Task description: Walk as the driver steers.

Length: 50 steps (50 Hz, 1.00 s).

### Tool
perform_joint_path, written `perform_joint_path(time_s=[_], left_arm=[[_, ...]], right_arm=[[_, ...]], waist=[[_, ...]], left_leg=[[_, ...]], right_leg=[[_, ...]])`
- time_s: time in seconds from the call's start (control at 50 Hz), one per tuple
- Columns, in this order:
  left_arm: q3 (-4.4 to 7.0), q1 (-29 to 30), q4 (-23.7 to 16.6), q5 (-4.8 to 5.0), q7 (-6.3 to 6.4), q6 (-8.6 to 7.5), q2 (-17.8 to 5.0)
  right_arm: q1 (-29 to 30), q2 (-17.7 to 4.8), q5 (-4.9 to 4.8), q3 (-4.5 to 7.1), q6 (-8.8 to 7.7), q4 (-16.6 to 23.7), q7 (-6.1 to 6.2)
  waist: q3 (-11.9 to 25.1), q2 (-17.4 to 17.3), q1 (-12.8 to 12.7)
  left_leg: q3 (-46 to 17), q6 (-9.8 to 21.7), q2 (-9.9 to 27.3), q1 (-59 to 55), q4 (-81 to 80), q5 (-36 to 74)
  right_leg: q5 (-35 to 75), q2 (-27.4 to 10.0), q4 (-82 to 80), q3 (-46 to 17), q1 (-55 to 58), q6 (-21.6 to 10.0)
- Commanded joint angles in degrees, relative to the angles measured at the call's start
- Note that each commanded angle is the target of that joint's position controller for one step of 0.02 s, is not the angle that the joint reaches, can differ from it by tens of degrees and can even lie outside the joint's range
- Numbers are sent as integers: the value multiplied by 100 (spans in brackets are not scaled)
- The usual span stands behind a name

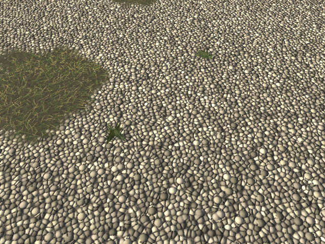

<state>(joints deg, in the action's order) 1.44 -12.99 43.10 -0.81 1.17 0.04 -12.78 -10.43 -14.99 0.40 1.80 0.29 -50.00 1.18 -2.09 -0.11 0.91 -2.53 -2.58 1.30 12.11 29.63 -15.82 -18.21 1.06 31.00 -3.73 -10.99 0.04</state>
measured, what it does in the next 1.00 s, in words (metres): stands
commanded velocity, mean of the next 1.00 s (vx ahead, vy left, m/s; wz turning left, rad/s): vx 0.05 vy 0.00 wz -0.01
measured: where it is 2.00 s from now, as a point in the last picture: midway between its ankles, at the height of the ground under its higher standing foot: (165, 242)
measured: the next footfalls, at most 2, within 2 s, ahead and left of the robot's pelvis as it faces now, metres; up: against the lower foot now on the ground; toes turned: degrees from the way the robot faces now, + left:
right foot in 1.42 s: +0.41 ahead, -0.10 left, +0.00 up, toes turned -1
left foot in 1.96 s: +0.71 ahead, +0.15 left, +0.00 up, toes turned +12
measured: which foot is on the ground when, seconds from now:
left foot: down 0.00-1.00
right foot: down 0.00-0.98, up 1.00-1.00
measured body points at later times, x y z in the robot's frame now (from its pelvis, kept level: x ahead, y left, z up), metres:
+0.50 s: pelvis +0.00 +0.00 +0.00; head +0.01 +0.00 +0.45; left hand +0.07 +0.25 -0.14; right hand +0.04 -0.26 -0.15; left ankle +0.00 +0.15 -0.73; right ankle -0.02 -0.12 -0.73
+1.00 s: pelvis +0.04 +0.03 -0.01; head +0.04 +0.04 +0.44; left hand +0.03 +0.29 -0.16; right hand +0.04 -0.22 -0.15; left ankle +0.01 +0.13 -0.74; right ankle -0.02 -0.12 -0.73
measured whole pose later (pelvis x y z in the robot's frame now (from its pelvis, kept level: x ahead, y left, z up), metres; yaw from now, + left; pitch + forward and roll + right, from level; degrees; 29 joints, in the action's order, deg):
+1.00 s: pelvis +0.04 +0.03 -0.01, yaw +0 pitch +0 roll +0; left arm 2.0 -20.8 58.6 1.8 1.5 -1.8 -13.8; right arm -18.6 -11.9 -1.2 1.5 -4.7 -62.0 0.4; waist 0.4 2.0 0.4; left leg 1.5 2.6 -1.1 12.8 33.7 -20.0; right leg -24.6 -0.7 37.3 -4.2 -11.7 -1.2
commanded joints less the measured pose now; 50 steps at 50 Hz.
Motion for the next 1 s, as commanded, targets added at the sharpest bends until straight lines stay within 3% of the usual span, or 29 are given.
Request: perform_joint_path(time_s=[0.02, 0.38, 0.74, 0.78, 0.82, 0.88, 0.9, 0.92, 0.94, 0.96, 0.98, 1.0], left_arm=[[177, -1, -251, 8, 19, -95, -709], [127, -211, 582, 52, 44, -113, -623], [40, -445, 1298, 81, 85, -88, -525], [53, -568, 1405, 112, 112, -54, -548], [118, -589, 1365, 164, 133, -53, -765], [244, -896, 1410, 242, 88, -211, -1095], [259, -832, 1383, 257, 75, -243, -1095], [241, -591, 1299, 260, 58, -263, -1041], [215, -241, 1186, 285, 36, -263, -976], [176, 71, 1063, 299, 22, -264, -851], [92, 278, 943, 263, 10, -316, -516], [56, 362, 687, 252, 38, -430, -322]], right_arm=[[35, -586, -9, 131, -53, 139, 47], [-231, -526, -35, 117, -5, -711, 156], [-485, -340, -39, 36, 3, -1117, 179], [-625, -251, -74, 16, 14, -1206, 189], [-520, -294, -98, 30, -36, -1109, 192], [-403, 13, -134, -39, -322, -942, 64], [-408, 5, -156, -37, -407, -917, 11], [-552, 22, -192, -34, -476, -933, -36], [-916, 81, -215, -38, -523, -1043, -65], [-1417, 15, -195, 0, -549, -1239, -75], [-2097, -395, -144, 120, -570, -1432, -72], [-2757, -1221, -149, 313, -618, -1522, -154]], waist=[[113, 109, -14], [22, 58, 1], [-94, 8, -28], [-48, 116, -50], [-492, 342, -117], [-684, 1104, -219], [-755, 1107, -179], [-812, 1050, -9], [-829, 988, 251], [-807, 703, 481], [-553, -307, 661], [-308, -1830, 768]], left_leg=[[-38, 40, 67, -134, -324, 856], [-8, 60, 38, -167, -426, 913], [61, 100, -28, -95, -486, 830], [302, 163, -259, -2, -311, -530], [386, 317, -371, 604, 41, -1866], [543, 396, -311, 1179, 1172, -1045], [419, 493, -173, 1062, 1360, -938], [405, 614, -120, 785, 1104, -995], [444, 730, -139, 114, 365, -957], [298, 753, -158, -689, -331, -631], [-944, 918, 536, -1433, -961, -957], [-3298, 1624, 1781, -1945, -1947, -1571]], right_leg=[[1001, -333, -692, -353, -228, -143], [1091, -177, -751, -123, -176, -100], [937, -107, -812, 4, -228, -64], [-725, -15, -914, 27, -270, -163], [-2516, -263, -1173, -406, -672, -463], [-3179, -1348, -1907, -1962, -505, -1095], [-3078, -1562, -2035, -2272, -740, -1240], [-2867, -1550, -1998, -2181, -964, -1214], [-2565, -1325, -1783, -1779, -1329, -1040], [-1959, -915, -1235, -1212, -1725, -784], [-1054, -280, 307, -272, -2273, -414], [-1082, 265, 2005, 428, -3092, -151]])
Keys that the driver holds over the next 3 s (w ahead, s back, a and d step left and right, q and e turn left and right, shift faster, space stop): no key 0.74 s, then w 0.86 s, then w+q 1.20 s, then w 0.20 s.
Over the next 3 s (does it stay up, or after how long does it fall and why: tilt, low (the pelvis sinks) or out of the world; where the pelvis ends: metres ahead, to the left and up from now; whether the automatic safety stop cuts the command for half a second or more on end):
stays up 1.06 0.25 -0.02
